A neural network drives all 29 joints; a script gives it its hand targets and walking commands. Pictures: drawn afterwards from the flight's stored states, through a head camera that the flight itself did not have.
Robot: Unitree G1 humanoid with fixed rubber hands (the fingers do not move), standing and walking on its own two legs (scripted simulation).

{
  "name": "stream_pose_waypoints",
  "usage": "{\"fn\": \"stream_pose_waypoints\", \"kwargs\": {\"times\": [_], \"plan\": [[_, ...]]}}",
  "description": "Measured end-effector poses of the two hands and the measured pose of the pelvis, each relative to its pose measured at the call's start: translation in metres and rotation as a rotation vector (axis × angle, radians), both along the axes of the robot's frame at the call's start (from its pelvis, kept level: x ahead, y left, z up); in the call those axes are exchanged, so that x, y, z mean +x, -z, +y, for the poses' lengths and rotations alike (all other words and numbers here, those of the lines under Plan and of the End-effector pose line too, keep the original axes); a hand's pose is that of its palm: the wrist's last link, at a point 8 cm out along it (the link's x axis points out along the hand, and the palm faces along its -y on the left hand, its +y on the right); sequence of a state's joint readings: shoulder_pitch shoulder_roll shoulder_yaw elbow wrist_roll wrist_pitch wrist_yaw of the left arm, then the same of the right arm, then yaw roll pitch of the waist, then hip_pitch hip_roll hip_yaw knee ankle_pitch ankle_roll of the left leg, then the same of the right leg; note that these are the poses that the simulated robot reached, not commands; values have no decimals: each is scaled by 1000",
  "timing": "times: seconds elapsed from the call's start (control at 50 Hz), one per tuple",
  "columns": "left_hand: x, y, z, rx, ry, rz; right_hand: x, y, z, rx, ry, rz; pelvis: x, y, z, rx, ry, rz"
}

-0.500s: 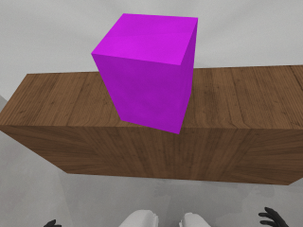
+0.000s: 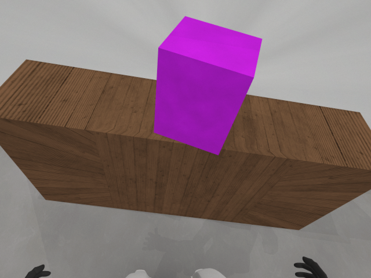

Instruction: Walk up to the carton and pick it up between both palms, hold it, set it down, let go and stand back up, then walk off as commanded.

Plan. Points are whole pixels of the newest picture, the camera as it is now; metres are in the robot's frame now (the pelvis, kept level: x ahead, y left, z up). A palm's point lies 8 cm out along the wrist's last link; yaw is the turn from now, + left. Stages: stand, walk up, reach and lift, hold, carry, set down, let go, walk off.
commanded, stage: walk off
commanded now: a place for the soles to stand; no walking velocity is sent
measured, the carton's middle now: (202, 90) +0.62 -0.07 +0.04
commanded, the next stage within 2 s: stand in 0.98 s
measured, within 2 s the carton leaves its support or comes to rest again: neither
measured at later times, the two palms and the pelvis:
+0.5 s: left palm out of the picture +0.05 +0.28 -0.08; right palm out of the picture +0.06 -0.31 -0.10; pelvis -0.04 -0.01 +0.00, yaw +0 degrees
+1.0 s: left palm out of the picture +0.06 +0.27 -0.08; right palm out of the picture +0.07 -0.32 -0.08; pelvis -0.04 -0.02 +0.01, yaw +0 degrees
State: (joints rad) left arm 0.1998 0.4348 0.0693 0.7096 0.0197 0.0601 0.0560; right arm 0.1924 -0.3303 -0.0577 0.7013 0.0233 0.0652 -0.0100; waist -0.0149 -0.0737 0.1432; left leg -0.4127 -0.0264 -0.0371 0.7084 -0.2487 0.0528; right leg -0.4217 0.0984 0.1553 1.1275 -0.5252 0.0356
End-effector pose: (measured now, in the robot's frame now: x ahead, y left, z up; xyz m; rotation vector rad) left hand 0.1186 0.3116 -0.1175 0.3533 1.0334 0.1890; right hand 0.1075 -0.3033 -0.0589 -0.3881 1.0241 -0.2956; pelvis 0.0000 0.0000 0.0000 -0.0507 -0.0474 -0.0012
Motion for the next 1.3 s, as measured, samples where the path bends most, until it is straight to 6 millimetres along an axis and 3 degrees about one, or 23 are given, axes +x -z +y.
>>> {"fn": "stream_pose_waypoints", "kwargs": {"times": [0.14, 0.24, 0.3, 0.46, 0.54, 0.9, 1.3], "plan": [[-21, -10, -13, -5, 3, -17, -13, -6, -13, 15, 3, -57, -18, -3, -14, 15, 13, 2], [-49, -18, -29, 19, -9, -11, -22, 8, -28, 56, 9, -98, -32, 1, -28, 36, 13, -33], [-60, -28, -37, 20, -29, -17, -27, 16, -30, 82, 9, -104, -35, 0, -27, 35, 14, -44], [-67, -39, -29, 26, -46, -22, -45, 40, -8, 137, -17, -24, -38, -2, -14, 36, -10, 10], [-65, -42, -27, 29, -47, -29, -48, 39, -1, 149, -45, -18, -37, -5, -16, 41, -9, 18], [-58, -41, -41, -4, -29, -63, -33, 27, -14, 127, -27, -66, -36, -7, -22, 47, -7, 27], [-59, -47, -43, -11, -3, -90, -39, 23, -16, 123, -27, -61, -43, -12, -24, 49, -5, 38]]}}
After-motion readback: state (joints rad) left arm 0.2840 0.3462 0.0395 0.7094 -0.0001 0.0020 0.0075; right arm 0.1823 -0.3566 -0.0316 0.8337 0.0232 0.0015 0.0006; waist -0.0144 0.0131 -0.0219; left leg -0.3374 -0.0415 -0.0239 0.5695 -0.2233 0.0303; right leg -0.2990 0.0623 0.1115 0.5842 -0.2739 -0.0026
